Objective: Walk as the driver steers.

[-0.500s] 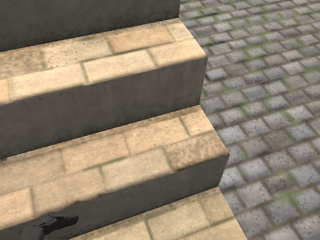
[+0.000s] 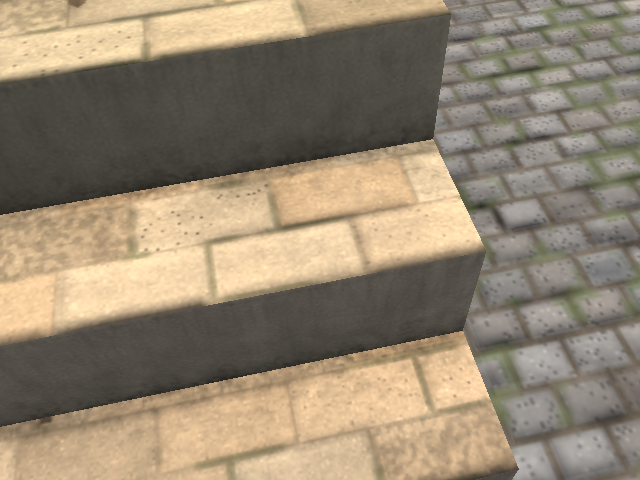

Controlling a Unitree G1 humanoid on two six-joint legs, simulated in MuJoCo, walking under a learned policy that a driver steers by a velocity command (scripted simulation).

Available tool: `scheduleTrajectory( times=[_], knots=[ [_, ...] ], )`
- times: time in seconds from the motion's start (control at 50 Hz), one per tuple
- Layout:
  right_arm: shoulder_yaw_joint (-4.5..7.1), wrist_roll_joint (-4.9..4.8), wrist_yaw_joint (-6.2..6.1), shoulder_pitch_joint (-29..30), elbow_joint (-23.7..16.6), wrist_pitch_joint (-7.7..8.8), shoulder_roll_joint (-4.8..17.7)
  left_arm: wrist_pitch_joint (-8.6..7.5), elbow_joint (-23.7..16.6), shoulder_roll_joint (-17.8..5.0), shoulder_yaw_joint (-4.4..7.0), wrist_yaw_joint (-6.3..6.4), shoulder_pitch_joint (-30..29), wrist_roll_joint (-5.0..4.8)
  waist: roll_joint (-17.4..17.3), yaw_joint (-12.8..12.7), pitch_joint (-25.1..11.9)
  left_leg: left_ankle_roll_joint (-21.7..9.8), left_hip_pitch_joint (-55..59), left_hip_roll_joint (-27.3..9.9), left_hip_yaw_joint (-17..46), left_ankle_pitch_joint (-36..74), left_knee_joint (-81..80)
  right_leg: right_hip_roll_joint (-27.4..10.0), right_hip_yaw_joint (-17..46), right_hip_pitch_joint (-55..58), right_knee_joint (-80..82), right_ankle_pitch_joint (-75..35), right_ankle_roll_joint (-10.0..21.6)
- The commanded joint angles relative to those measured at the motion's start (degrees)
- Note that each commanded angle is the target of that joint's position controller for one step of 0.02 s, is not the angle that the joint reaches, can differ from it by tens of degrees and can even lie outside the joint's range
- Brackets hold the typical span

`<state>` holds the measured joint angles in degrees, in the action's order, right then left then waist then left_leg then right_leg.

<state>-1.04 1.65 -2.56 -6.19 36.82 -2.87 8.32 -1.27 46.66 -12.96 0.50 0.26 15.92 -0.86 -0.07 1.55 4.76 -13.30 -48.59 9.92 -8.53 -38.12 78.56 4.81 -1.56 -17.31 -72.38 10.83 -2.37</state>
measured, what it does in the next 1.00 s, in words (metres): climbs, turning left: right foot, then left foot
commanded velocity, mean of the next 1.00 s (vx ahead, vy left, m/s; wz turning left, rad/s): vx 0.64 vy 0.03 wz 0.58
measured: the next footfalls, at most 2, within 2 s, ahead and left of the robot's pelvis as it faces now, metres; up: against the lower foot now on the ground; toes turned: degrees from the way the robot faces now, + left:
right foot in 0.42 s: +0.17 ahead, -0.17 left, +0.00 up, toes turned +21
left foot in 0.92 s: +0.15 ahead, +0.28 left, +0.00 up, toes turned +47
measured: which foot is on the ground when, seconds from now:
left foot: down 0.00-0.40, up 0.42-0.90, down 0.92-1.00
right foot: up 0.00-0.40, down 0.42-0.90, up 0.92-1.00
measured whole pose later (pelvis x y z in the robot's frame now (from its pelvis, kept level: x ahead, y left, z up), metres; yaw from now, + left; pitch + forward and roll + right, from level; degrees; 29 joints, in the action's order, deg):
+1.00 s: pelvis +0.21 +0.16 +0.16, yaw +39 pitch +5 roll -1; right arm 2.8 3.3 2.7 -5.2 39.7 2.0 10.8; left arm -2.5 45.1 -14.6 6.9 5.1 16.9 -1.5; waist -0.3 -2.1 0.9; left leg -1.4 -18.1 -5.1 -6.6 -14.6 28.2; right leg -3.0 2.8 -33.1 -105.6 25.6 0.0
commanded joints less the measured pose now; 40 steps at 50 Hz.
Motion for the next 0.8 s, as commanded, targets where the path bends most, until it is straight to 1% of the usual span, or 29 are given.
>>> scheduleTrajectory(
  times=[0.02, 0.04, 0.06, 0.08, 0.12, 0.16, 0.2, 0.22, 0.24, 0.28, 0.3, 0.32, 0.34, 0.36, 0.38, 0.4, 0.42, 0.44, 0.46, 0.48, 0.5, 0.52, 0.58, 0.64, 0.68, 0.72, 0.74, 0.76, 0.8],
  knots=[
    [5.32, -1.19, -2.23, -2.77, -0.94, 0.19, 10.47, 1.28, -13.73, -3.52, 0.26, -1.27, -6.25, 4.69, 4.7, -1.15, -13.19, -9.25, 28.6, -15.67, 53.0, 44.03, -38.77, 1.14, 10.31, -28.86, -34.11, 1.34, -0.52],
    [4.6, -0.48, -2.62, 2.33, -1.19, 0.17, 7.14, 2.2, -13.82, -0.49, -0.34, -0.21, -4.48, 5.02, 5.97, -5.33, -7.78, -8.89, 22.2, -13.08, 46.56, 38.59, -38.02, 1.63, 10.07, -33.01, -40.62, 1.44, -0.47],
    [3.89, 0.05, -2.85, 3.74, -0.84, 0.52, 4.95, 2.78, -13.77, -0.01, -0.55, 0.2, -2.08, 5.69, 6.12, -7.87, -5.69, -6.61, 19.33, -11.22, 38.19, 38.22, -38.3, 0.68, 9.67, -34.3, -41.04, -0.32, -0.96],
    [3.46, -0.14, -2.55, 5.61, -0.4, 0.56, 4.81, 3.75, -13.12, -0.45, -0.5, 0.63, 0.44, 5.28, 4.85, -9.98, -5.07, -4.07, 13.88, -10.19, 31.28, 33.32, -38.97, 0.3, 7.55, -31.4, -38.09, -2.63, -1.33],
    [3.21, -0.3, -1.17, 1.67, 1.3, 1.93, 5.0, 3.51, -14.88, 0.16, -0.6, 1.77, -3.2, 4.57, 2.37, -6.71, -5.18, -2.46, 13.99, -9.2, 27.55, 31.93, -41.35, -1.02, 4.63, -33.25, -40.72, -3.68, -0.16],
    [3.36, -1.03, -1.16, -2.47, 2.93, 2.28, 6.43, 3.47, -18.01, 2.14, -1.53, 1.99, -7.84, 4.53, 2.93, -5.09, -4.91, -0.05, 16.42, -6.63, 24.74, 32.07, -41.13, -4.6, 5.77, -33.9, -29.95, -4.57, -0.15],
    [3.99, -0.97, -1.8, -4.49, 2.47, 2.08, 8.57, 3.88, -20.32, 2.64, -1.84, 1.76, -11.56, 4.35, 0.34, -2.87, -5.05, -0.36, 20.7, -6.75, 28.43, 39.39, -40.93, -4.18, 3.99, -36.56, -26.54, -4.2, -0.58],
    [4.08, -0.67, -2.91, -0.43, -0.23, 1.03, 9.22, 4.28, -21.21, 3.33, -2.12, 1.51, -11.96, 3.95, -3.74, -3.52, -7.62, -0.94, 22.71, -6.56, 28.74, 47.16, -41.03, -3.6, 1.89, -34.67, -23.65, -1.8, -1.2],
    [4.37, -0.26, -3.36, 0.04, -1.46, 0.44, 9.78, 4.43, -22.0, 2.8, -2.06, 1.35, -12.43, 3.63, -4.7, -3.14, -8.57, -0.91, 24.14, -6.84, 29.82, 49.44, -41.44, -3.45, 1.66, -33.99, -20.17, -0.71, -1.75],
    [5.1, 0.22, -3.62, 1.48, -4.23, -0.22, 10.3, 4.34, -21.83, 1.58, -1.67, 1.41, -12.18, 3.43, -5.41, -2.38, -10.47, 0.44, 26.93, -8.11, 32.41, 47.94, -43.75, -3.98, 1.21, -30.79, -10.68, -1.0, -1.7],
    [5.05, 1.28, -3.67, 3.3, -5.91, -0.38, 10.07, 4.47, -21.08, 1.27, -1.11, 1.92, -10.83, 3.61, -8.74, -1.65, -13.68, -0.22, 28.34, -9.87, 35.8, 45.85, -45.12, -3.3, 2.24, -28.82, -13.31, -1.18, -0.68],
    [5.41, 3.09, -1.53, 10.98, -7.38, 2.03, 13.49, 3.8, -16.63, -0.66, -0.79, 0.9, -3.21, 2.65, -10.15, -7.15, -24.49, -1.38, 17.59, -9.32, 35.18, 5.88, -55.04, -2.36, -0.05, -14.74, -11.57, 5.63, 0.7],
    [5.3, 2.12, -0.18, 21.68, -11.14, 3.28, 12.71, 3.75, -16.03, -3.02, 0.26, 1.27, 1.06, 1.53, -11.2, -11.51, -18.87, 0.56, 3.75, -9.55, 33.31, 7.62, -58.55, -4.78, 0.38, -0.39, 0.1, 4.65, 1.71],
    [4.7, 1.73, 0.31, 25.12, -11.59, 3.76, 10.21, 3.52, -13.17, -3.93, 0.61, 1.57, 8.69, 0.14, -11.25, -15.04, -15.98, 1.91, -4.56, -8.5, 28.99, 9.35, -59.02, -5.3, -2.09, 13.03, 15.6, 9.14, 3.46],
    [4.31, 1.52, 0.17, 23.67, -11.31, 3.57, 5.87, 2.84, -10.48, -2.72, 0.74, 2.03, 13.73, -1.15, -6.0, -16.89, -10.5, 2.11, -5.38, -6.78, 27.19, 7.73, -49.22, -6.75, -2.58, 17.45, 33.06, 6.4, 5.05],
    [3.46, 1.65, 0.39, 15.47, -9.08, 3.8, 2.55, 1.85, -8.02, -0.04, 0.37, 2.01, 13.64, -1.12, 5.1, -14.67, -8.26, 1.25, 6.66, -3.5, 23.21, 6.25, -29.23, -6.16, -4.51, 12.02, 48.17, 0.9, 4.49],
    [3.32, 1.63, 1.42, 6.72, -7.09, 4.43, 1.24, 0.96, -6.59, 2.98, -0.67, 1.17, 8.75, 1.79, 9.73, -7.97, -8.83, 1.9, 8.55, -1.11, 16.86, 9.37, -10.29, -5.52, -4.81, 10.75, 44.81, 6.63, 4.29],
    [2.68, 0.46, 1.99, 4.38, -9.08, 5.61, -1.83, -0.7, -8.49, 3.38, -1.31, -0.36, 5.67, 4.99, 9.79, -2.65, -10.62, 5.14, -7.2, -0.6, 20.47, 15.3, 6.46, -12.7, 14.63, 19.71, 35.01, 4.91, 6.74],
    [2.41, -0.76, 1.64, -0.27, -10.81, 5.14, -1.4, -1.09, -10.56, -5.19, 1.82, 0.55, -1.87, 9.14, 16.24, 4.86, -12.64, 8.21, -15.31, -5.86, 18.51, 25.15, 20.0, -27.45, 43.45, 13.1, 52.73, 27.49, 14.81],
    [3.33, 1.1, 1.24, 3.24, -10.84, 4.95, 2.65, -2.51, -12.72, -4.99, 3.06, 1.33, -5.7, 6.61, 6.67, 3.77, -12.74, 9.81, -15.4, -10.16, 17.91, 30.9, 31.03, -32.07, 48.29, 7.66, 59.64, 40.08, 16.77],
    [3.77, 1.76, 1.57, 7.86, -11.58, 5.0, 7.57, -4.63, -12.82, -4.58, 2.68, 1.06, -4.84, 4.72, -1.58, 1.74, -10.48, 10.03, -15.16, -12.39, 16.87, 30.75, 30.15, -31.05, 42.15, 4.27, 59.58, 38.63, 15.27],
    [3.87, 1.9, 1.48, 15.18, -12.67, 4.27, 7.52, -5.8, -7.66, -1.59, 2.58, 0.27, -0.77, 5.2, -7.14, -1.63, -6.43, 8.84, -19.23, -11.32, 18.49, 32.73, 37.72, -27.24, 32.2, 4.3, 52.48, 30.0, 12.98],
    [2.94, 1.04, 3.01, 15.9, -12.73, 3.3, 3.42, -7.26, -0.31, -0.82, 2.84, 0.42, 11.04, 5.45, -4.09, -5.66, -3.43, 6.98, -21.4, -11.5, 19.56, 33.29, 35.06, -24.71, 19.84, 8.69, 53.02, 24.29, 10.52],
    [3.66, 0.4, 3.89, 17.79, -11.83, 3.46, 3.84, -8.4, 1.85, -3.14, 4.0, 0.61, 13.09, 5.25, -1.44, -6.75, 1.26, 7.53, -24.42, -10.39, 20.1, 30.76, 32.77, -26.22, 14.23, 13.49, 58.11, 19.41, 12.06],
    [4.45, -0.1, 4.02, 18.9, -11.15, 3.48, 5.23, -9.43, 1.87, -3.99, 4.35, 0.54, 11.48, 5.08, -0.65, -6.56, 4.82, 7.76, -27.42, -10.89, 20.86, 28.61, 27.18, -27.47, 8.47, 15.8, 60.62, 7.69, 11.63],
    [4.71, -0.06, 4.64, 19.21, -10.98, 3.39, 5.04, -9.73, 2.68, -2.93, 4.25, 1.06, 11.42, 4.64, 2.24, -5.09, 3.91, 7.61, -24.66, -12.55, 20.7, 27.3, 19.19, -27.54, 1.56, 17.12, 62.2, -0.21, 10.34],
    [4.96, 0.0, 4.88, 18.64, -10.39, 3.09, 5.27, -9.64, 3.41, -3.16, 4.44, 1.57, 11.78, 4.57, 5.47, -4.94, 2.19, 7.24, -22.74, -12.99, 17.04, 24.31, 17.24, -26.16, -2.04, 19.1, 63.37, -2.23, 9.87],
    [4.86, -0.5, 5.64, 18.49, -9.67, 3.0, 5.79, -9.37, 3.2, -2.47, 4.3, 1.84, 10.42, 4.47, 5.23, -4.69, 1.57, 6.91, -18.52, -14.38, 12.71, 21.75, 9.07, -24.43, -6.94, 18.97, 65.15, -5.86, 8.9],
    [3.94, -0.51, 5.87, 14.23, -9.09, 3.05, 4.18, -8.71, 2.63, -2.1, 4.07, 2.09, 4.6, 3.34, 10.55, -1.12, -1.26, 5.29, -1.31, -17.65, 2.8, 20.14, -3.02, -20.75, -11.59, 14.94, 67.72, -28.64, 10.17]
  ],
)
Keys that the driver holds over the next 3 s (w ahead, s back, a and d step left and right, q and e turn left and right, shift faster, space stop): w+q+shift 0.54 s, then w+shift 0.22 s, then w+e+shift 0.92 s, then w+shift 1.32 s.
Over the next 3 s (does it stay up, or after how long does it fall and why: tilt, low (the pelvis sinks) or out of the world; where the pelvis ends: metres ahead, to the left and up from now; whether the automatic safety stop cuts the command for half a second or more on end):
stays up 0.00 0.46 0.13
